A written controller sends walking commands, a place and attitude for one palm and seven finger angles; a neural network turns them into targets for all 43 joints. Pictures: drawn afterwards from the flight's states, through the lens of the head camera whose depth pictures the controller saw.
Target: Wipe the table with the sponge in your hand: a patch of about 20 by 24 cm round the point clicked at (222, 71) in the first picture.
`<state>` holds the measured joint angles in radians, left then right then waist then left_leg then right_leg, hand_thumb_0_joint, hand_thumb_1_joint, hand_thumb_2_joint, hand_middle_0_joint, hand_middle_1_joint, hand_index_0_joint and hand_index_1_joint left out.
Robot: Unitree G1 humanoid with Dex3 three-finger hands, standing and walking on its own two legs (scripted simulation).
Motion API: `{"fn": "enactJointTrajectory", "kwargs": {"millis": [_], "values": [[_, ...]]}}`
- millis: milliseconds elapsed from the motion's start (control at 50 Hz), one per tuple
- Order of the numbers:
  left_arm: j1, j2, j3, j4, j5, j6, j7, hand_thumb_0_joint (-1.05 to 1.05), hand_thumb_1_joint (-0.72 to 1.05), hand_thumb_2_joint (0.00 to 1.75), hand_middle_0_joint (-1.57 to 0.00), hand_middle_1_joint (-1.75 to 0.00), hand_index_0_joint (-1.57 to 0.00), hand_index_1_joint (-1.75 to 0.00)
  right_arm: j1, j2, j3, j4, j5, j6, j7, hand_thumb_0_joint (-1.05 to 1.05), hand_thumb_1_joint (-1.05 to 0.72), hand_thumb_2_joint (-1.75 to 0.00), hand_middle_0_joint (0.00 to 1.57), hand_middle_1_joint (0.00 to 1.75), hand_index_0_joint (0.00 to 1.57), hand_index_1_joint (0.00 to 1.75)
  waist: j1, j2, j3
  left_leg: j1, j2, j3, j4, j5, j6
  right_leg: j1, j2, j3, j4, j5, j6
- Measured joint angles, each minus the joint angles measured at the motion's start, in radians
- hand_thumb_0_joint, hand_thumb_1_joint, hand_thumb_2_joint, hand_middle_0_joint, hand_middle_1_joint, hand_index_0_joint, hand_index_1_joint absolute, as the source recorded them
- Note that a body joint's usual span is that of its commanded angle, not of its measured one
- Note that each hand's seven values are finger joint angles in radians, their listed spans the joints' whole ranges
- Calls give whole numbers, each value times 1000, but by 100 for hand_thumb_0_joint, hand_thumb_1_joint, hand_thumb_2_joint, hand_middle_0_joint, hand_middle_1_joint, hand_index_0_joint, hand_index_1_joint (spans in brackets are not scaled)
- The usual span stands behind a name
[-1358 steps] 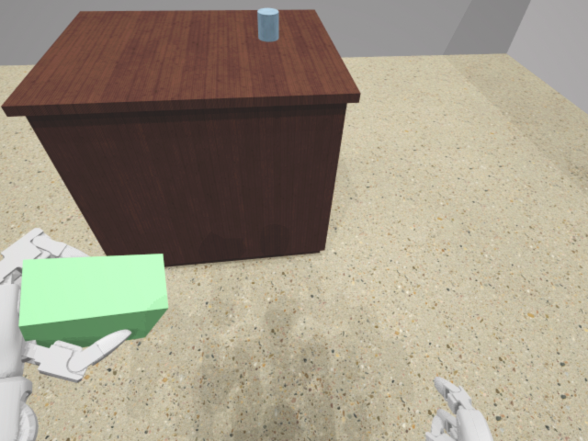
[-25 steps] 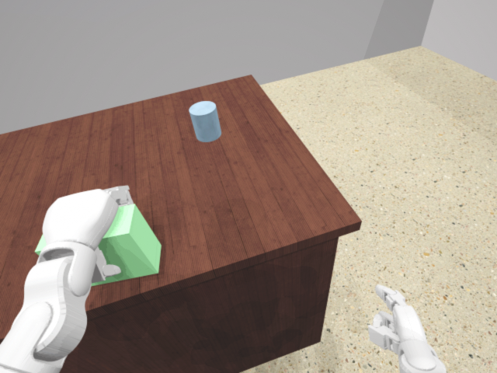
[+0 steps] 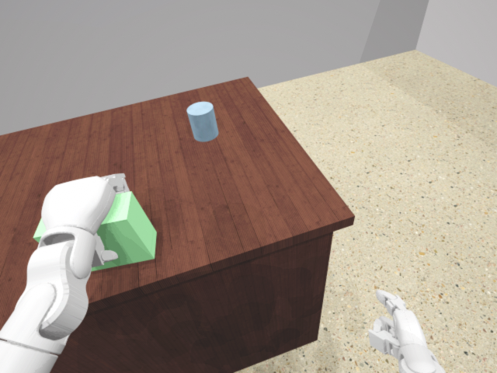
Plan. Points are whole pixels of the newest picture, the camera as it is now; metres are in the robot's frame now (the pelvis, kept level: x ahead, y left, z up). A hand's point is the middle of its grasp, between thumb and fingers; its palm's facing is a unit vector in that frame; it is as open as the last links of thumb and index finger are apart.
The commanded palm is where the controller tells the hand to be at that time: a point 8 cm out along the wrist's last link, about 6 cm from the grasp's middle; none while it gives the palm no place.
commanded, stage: move the sponge above the wiping area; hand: left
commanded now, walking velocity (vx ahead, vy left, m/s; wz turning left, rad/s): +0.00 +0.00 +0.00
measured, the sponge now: (107, 240) +0.26 +0.29 +0.10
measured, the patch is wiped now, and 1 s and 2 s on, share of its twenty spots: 0.00 0.00 0.00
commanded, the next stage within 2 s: lower the sponge onto the table in 1.86 s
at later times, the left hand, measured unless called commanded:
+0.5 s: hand (88, 211) +0.27 +0.30 +0.16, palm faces +0.13 -0.02 -0.99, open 9.9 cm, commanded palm +0.22 +0.31 +0.23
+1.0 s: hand (71, 204) +0.26 +0.31 +0.18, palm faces +0.22 -0.04 -0.98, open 9.9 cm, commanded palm +0.22 +0.31 +0.23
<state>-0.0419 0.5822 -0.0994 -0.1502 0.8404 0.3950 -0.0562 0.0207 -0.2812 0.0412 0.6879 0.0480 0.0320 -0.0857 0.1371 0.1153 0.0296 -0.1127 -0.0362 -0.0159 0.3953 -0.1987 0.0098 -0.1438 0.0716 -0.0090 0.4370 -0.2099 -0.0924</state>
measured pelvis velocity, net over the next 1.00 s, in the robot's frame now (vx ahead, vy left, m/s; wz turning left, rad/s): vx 0.01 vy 0.01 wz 0.00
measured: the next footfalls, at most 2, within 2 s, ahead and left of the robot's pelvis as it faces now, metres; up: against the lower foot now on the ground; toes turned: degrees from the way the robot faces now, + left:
none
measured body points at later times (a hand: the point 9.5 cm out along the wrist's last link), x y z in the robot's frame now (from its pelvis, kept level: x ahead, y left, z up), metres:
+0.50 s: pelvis +0.01 +0.00 +0.00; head +0.00 -0.05 +0.45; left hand +0.26 +0.30 +0.21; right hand +0.26 -0.21 -0.09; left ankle +0.02 +0.12 -0.74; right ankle +0.02 -0.06 -0.74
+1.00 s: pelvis +0.01 +0.01 +0.00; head -0.01 -0.04 +0.45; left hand +0.25 +0.31 +0.23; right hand +0.27 -0.17 -0.08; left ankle +0.02 +0.12 -0.74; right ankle +0.02 -0.06 -0.74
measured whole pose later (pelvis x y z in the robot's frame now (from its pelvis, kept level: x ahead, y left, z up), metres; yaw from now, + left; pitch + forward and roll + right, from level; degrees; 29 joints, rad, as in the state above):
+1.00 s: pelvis +0.01 +0.01 +0.00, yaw +0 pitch -4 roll +1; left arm -0.02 0.61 0.01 -0.22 0.79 0.44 -0.03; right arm 0.00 -0.26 0.06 0.68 0.05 0.05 -0.06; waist 0.14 0.11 0.01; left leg -0.11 -0.04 -0.01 0.40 -0.21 0.02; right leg -0.14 0.06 0.00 0.42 -0.22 -0.08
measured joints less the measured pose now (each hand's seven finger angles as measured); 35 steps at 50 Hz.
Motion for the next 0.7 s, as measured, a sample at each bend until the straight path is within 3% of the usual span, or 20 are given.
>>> {"fn": "enactJointTrajectory", "kwargs": {"millis": [100, 180, 260, 360, 480, 600, 700], "values": [[-72, 19, 64, 66, -23, 26, 23, 0, -49, 103, -76, -135, -76, -134, -12, 13, 5, 13, 7, -1, 8, 1, -90, -90, 20, 29, 20, 30, -11, -2, -8, -2, 6, 2, -7, 3, -5, -2, 6, 3, -11, 7, -4], [-61, 15, 97, 58, -39, 70, -8, 0, -49, 103, -76, -135, -76, -135, -16, 6, 5, -2, 11, 7, 17, 1, -90, -90, 20, 29, 20, 30, -25, 14, -21, -17, 5, 6, -4, 0, -4, -17, 6, 7, -7, 5, -1], [8, 2, 82, 15, -43, 84, -56, 0, -49, 103, -76, -135, -76, -135, -13, -8, 2, -24, 11, 17, 20, 1, -90, -90, 20, 29, 20, 30, -33, 25, -28, -29, 1, 9, 6, -8, 1, -32, 2, 10, 8, -5, 4], [61, 5, 46, -16, -32, 31, -74, 0, -49, 103, -76, -135, -76, -135, 1, -12, -1, -29, 2, 14, 10, 1, -90, -90, 20, 29, 20, 30, -22, 8, -17, -26, -1, 8, 19, -20, 3, -30, 0, 8, 23, -20, 3], [30, 41, 82, -12, -27, -34, -4, 0, -49, 103, -76, -135, -76, -134, 13, 1, -6, -8, -2, -4, 5, 1, -90, -90, 20, 29, 20, 30, 0, -10, -4, -8, 6, 2, 21, -29, -2, -2, 8, 4, 7, -19, -2], [11, 39, 146, -15, -57, 41, 4, 0, -49, 103, -76, -135, -76, -135, -5, 3, -6, -5, 6, 6, 19, 1, -90, -90, 20, 29, 20, 30, -9, 10, -20, -14, 3, 4, 17, -27, 3, -7, 4, 7, 0, -16, 5], [66, 8, 118, -59, -68, 79, -49, 0, -49, 103, -76, -135, -76, -135, -14, -4, -1, -31, 11, 16, 22, 1, -90, -90, 20, 29, 20, 30, -20, 26, -30, -29, -8, 4, 15, -23, 12, -26, -7, 7, 8, -19, 16]]}}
